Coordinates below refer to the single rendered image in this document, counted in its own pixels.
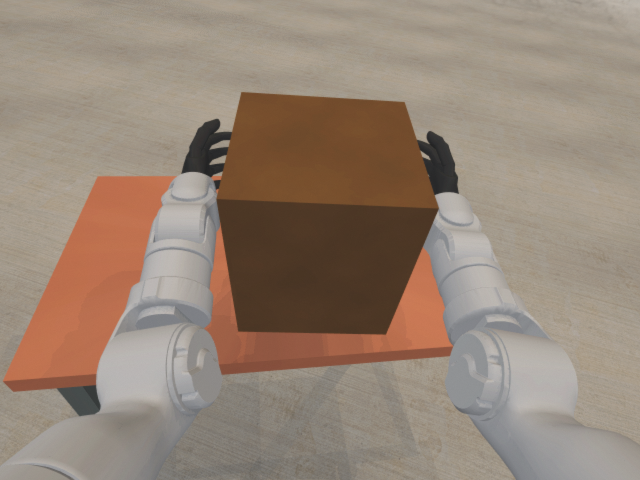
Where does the table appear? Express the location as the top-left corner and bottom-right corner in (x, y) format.
(3, 176), (453, 416)

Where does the left robot hand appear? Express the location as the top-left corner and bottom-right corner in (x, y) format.
(181, 119), (232, 190)

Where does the right robot hand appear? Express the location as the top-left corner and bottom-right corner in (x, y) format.
(417, 131), (459, 195)

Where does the robot left forearm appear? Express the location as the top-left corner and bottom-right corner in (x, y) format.
(96, 172), (220, 402)

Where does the left robot upper arm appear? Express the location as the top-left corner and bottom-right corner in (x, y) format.
(0, 322), (223, 480)

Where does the robot right forearm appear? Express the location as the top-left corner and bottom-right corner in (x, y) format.
(423, 192), (578, 403)

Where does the carton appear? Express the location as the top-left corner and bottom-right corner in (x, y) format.
(216, 92), (439, 335)

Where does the right robot upper arm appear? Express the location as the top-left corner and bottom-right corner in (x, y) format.
(445, 327), (640, 480)

